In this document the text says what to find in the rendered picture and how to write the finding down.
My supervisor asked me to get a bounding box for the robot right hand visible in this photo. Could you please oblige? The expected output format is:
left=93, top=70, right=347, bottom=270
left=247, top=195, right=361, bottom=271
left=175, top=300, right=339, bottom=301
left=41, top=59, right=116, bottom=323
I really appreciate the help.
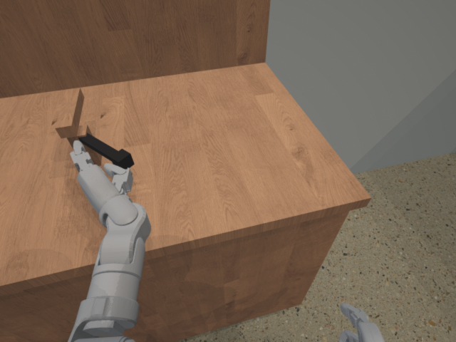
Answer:
left=336, top=304, right=385, bottom=342

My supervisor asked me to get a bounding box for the robot left hand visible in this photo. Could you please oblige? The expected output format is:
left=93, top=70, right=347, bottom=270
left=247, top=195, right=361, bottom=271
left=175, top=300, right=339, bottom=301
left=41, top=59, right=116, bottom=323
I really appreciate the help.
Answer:
left=70, top=140, right=133, bottom=214

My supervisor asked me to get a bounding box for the robot left forearm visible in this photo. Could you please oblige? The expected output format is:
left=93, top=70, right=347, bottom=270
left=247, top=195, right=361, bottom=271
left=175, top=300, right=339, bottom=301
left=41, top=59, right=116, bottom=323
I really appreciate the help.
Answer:
left=68, top=195, right=151, bottom=342

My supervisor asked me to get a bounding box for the tap lever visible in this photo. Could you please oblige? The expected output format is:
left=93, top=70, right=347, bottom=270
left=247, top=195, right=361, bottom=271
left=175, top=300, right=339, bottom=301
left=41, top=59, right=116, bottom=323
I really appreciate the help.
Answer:
left=78, top=133, right=134, bottom=170

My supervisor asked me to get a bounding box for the counter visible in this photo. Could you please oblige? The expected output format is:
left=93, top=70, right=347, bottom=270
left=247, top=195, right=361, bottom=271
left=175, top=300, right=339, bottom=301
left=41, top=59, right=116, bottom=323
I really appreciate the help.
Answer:
left=0, top=0, right=372, bottom=342

